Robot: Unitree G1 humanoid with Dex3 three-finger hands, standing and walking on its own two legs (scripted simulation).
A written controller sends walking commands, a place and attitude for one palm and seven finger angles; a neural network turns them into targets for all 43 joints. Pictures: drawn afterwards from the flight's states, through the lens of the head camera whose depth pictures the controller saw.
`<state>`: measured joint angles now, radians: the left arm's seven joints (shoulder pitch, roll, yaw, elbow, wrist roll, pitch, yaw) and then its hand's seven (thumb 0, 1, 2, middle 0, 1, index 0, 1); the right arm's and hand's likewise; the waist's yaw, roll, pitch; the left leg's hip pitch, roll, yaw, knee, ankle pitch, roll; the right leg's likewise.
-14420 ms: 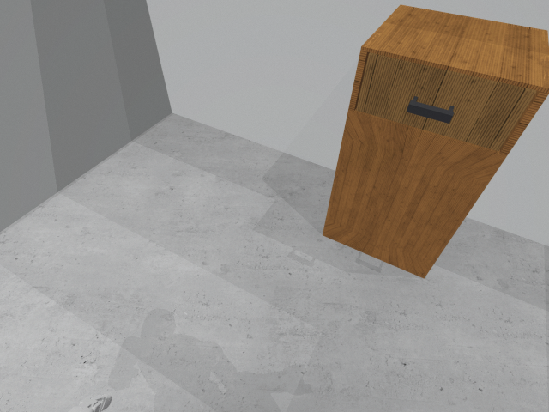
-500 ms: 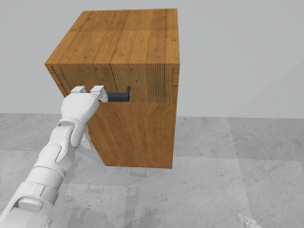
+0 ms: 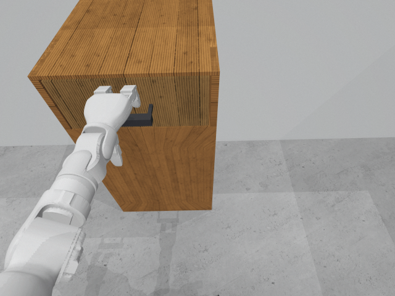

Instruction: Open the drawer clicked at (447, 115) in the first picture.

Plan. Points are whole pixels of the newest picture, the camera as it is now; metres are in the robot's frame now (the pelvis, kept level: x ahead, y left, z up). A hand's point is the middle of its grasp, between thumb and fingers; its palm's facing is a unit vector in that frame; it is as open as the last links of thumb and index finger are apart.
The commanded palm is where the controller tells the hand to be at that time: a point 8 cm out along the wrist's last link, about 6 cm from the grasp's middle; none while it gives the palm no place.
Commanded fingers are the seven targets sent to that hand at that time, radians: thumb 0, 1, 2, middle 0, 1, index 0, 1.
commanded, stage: move the hooked fingers above the handle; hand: left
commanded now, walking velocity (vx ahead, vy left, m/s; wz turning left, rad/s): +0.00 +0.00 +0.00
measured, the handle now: (131, 114) +0.56 +0.19 +0.01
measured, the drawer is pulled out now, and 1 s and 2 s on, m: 0.00 0.00 0.00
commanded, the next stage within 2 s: none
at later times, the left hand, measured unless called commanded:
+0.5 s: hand (128, 112) +0.52 +0.18 +0.06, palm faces -0.04 -0.03 -1.00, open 13.8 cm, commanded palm +0.50 +0.19 +0.12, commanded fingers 0.00 -0.50 0.30 -0.30 -1.20 -0.30 -1.20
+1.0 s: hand (123, 116) +0.50 +0.18 +0.06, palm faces -0.06 -0.02 -1.00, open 13.8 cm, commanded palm +0.49 +0.17 +0.12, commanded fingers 0.00 -0.50 0.30 -0.30 -1.20 -0.30 -1.20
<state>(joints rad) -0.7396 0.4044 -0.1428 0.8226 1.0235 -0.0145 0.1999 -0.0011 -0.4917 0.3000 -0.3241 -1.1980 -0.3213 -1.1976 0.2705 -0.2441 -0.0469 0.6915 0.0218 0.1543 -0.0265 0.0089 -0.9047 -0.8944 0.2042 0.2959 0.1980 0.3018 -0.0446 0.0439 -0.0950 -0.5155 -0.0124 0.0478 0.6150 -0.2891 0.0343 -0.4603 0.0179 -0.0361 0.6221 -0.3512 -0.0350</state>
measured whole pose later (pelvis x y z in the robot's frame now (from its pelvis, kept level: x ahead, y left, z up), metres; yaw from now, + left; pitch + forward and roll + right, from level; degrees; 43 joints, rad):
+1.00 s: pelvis +0.01 +0.01 +0.00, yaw -1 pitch +16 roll -1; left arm -0.93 0.40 -0.13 1.09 1.03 0.10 0.22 0.00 -0.49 0.30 -0.32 -1.20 -0.32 -1.20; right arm 0.31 -0.24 -0.05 0.68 0.01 0.14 -0.01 0.01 -0.90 -0.89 0.21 0.30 0.20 0.30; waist -0.11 0.06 -0.13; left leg -0.61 0.00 0.06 0.66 -0.31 0.04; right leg -0.55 0.03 -0.02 0.63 -0.36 -0.02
